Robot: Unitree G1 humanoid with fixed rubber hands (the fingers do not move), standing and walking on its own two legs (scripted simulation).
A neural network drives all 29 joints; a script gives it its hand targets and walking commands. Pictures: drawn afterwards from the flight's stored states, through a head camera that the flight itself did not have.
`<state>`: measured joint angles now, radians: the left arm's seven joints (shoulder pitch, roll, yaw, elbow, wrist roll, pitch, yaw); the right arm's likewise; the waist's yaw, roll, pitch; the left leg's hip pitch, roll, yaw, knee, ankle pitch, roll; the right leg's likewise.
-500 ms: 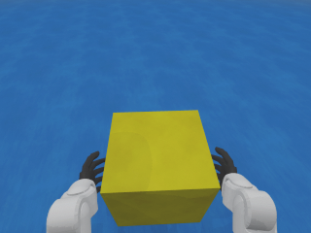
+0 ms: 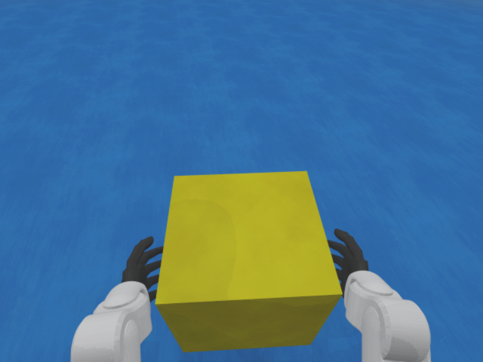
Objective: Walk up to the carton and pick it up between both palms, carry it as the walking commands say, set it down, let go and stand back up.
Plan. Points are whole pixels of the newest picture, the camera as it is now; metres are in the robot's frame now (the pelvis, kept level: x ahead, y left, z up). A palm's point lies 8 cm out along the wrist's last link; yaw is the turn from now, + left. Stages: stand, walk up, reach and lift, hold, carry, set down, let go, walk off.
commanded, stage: carry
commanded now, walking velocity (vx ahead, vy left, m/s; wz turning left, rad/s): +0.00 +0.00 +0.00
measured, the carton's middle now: (244, 262) +0.30 +0.00 +0.04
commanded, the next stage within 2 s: hold in 1.02 s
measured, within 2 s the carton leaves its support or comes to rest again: neither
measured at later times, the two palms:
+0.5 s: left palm (140, 279) +0.25 +0.15 +0.08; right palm (347, 270) +0.26 -0.16 +0.08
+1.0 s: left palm (145, 274) +0.27 +0.15 +0.06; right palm (341, 265) +0.28 -0.16 +0.06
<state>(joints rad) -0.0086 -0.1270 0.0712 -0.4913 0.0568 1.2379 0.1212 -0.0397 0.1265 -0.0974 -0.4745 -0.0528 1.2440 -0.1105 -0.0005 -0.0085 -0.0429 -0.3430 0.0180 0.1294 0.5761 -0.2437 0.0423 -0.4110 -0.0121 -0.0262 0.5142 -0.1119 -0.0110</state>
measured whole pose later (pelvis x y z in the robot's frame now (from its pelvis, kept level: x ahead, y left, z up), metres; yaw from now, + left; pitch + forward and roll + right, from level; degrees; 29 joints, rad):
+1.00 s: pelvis +0.03 +0.00 +0.00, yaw +0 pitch +1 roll +0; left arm -0.02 -0.13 0.08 -0.32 0.07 1.07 0.11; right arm -0.05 0.13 -0.11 -0.31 -0.07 1.07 -0.09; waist 0.00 0.00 -0.03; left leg -0.32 0.02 0.12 0.59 -0.29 0.04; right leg -0.40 -0.01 -0.03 0.55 -0.17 -0.01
